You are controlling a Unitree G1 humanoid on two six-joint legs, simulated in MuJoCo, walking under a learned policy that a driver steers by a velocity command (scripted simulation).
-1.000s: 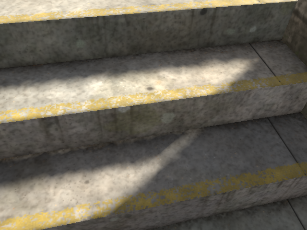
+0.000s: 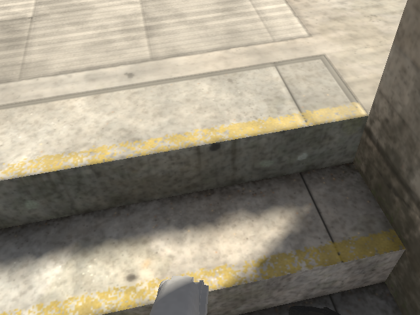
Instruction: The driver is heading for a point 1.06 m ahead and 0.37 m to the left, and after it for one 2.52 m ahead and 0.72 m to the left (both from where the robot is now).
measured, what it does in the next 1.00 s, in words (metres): climbs, turning left: left foot 0.18 m higher, then right foot 0.18 m higher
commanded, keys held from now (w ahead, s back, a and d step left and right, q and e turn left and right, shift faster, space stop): w+q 0.20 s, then q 0.80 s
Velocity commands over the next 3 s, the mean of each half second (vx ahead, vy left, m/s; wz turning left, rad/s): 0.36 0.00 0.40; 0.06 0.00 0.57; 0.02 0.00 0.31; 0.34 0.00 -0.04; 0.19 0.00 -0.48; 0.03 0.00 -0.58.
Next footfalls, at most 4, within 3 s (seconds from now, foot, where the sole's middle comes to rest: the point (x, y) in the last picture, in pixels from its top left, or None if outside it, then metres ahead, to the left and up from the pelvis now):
0.20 left None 0.27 0.04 -0.59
0.68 right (262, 227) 0.62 -0.06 -0.41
1.18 left None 0.35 0.15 -0.44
1.44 right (228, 251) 0.55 0.03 -0.41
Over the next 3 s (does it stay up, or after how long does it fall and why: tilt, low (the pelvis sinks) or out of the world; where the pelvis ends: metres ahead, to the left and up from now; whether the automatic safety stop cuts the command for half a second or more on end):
stays up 0.86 0.43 0.54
